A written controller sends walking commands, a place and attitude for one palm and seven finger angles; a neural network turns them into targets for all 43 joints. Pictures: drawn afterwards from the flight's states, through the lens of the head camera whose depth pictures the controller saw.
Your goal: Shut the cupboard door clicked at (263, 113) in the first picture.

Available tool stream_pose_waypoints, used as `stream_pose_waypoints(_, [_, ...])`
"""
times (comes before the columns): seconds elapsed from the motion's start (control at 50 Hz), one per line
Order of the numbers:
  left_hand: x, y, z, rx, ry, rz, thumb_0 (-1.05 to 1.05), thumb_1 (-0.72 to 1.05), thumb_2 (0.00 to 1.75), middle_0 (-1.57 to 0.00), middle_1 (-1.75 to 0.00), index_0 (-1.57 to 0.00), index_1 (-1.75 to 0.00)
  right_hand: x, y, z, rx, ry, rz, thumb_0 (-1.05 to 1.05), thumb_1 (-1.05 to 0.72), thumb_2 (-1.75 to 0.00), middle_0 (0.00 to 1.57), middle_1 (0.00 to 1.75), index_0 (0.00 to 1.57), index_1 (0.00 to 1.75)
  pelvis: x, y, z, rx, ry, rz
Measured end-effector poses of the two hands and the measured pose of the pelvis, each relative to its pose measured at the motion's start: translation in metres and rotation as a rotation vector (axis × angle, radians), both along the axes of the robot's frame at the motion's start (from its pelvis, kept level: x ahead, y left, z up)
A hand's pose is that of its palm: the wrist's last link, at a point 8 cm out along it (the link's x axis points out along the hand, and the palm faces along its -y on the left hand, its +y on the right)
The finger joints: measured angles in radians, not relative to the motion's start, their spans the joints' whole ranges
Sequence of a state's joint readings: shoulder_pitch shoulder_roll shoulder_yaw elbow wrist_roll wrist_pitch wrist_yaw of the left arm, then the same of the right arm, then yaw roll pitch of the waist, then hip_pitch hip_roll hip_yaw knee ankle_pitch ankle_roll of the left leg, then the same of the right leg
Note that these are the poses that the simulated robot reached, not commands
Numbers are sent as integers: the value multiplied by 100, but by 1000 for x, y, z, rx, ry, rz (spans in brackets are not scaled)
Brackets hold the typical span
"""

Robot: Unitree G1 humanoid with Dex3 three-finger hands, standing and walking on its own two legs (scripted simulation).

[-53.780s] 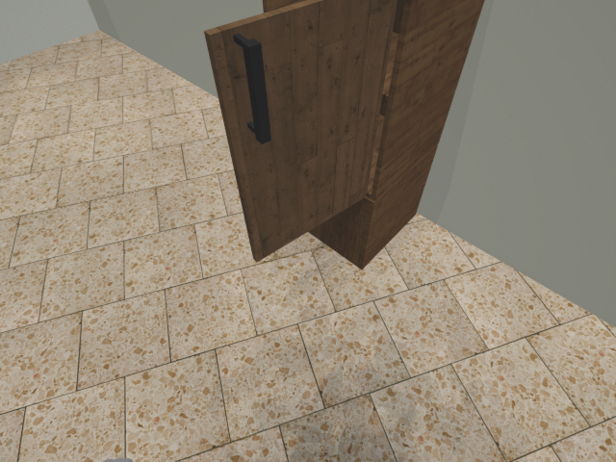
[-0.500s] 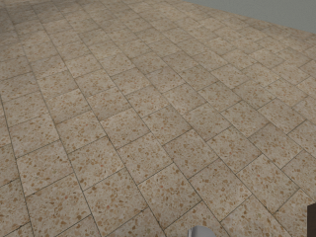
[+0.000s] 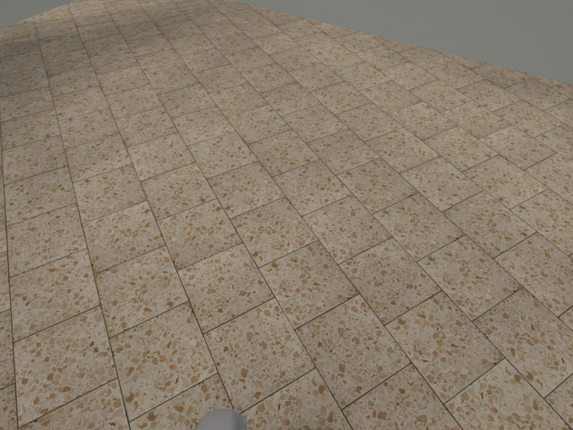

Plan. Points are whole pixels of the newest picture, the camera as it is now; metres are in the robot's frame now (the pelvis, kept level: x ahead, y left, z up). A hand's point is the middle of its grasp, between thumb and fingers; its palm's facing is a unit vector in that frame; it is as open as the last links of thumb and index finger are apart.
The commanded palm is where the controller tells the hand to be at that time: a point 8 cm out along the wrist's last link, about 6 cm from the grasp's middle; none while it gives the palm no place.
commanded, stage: walk to a spot facing it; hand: left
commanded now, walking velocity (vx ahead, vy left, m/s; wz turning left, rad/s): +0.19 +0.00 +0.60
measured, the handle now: out of the picture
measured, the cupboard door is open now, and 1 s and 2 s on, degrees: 15 15 15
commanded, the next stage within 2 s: turn to face it in 0.06 s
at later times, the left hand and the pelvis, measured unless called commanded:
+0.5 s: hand out of the picture +0.15 +0.25 -0.18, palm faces +0.11 -0.98 -0.19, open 7.4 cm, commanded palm none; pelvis +0.14 +0.06 -0.01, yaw +0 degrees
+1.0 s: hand (160, 346) +0.29 +0.24 -0.17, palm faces -0.24 -0.94 -0.23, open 7.4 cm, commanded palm none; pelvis +0.18 +0.06 +0.00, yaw -17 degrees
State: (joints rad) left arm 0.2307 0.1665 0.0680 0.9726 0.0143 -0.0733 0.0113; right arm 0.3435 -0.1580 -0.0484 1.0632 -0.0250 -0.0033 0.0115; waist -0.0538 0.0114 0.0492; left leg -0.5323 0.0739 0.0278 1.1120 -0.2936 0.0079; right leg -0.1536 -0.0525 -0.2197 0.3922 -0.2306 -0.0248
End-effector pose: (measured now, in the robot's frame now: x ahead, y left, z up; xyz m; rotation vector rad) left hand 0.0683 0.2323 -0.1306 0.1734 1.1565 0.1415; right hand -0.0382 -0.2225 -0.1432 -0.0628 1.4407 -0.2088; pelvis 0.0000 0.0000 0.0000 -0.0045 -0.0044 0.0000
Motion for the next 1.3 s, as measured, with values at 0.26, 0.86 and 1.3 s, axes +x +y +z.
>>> stream_pose_waypoints(0.26, [-40, 44, -44, -57, 299, 215, 0, 92, 90, -20, -30, -20, -29, 283, 29, 7, -115, -347, 332, 0, -92, -90, 20, 30, 20, 30, 100, 50, -30, -43, 2, 106])
stream_pose_waypoints(0.86, [191, 42, 2, 61, 96, -151, 0, 91, 90, -20, -30, -20, -29, 226, -11, 5, -123, -183, -87, 0, -91, -90, 20, 30, 20, 30, 166, 39, -4, 29, 27, -216])
stream_pose_waypoints(1.3, [323, 55, -4, 11, 29, -460, 0, 91, 90, -20, -30, -20, -29, 169, 68, 26, -182, -175, -309, 0, -90, -90, 21, 30, 21, 30, 186, 89, 0, -38, 24, -487])
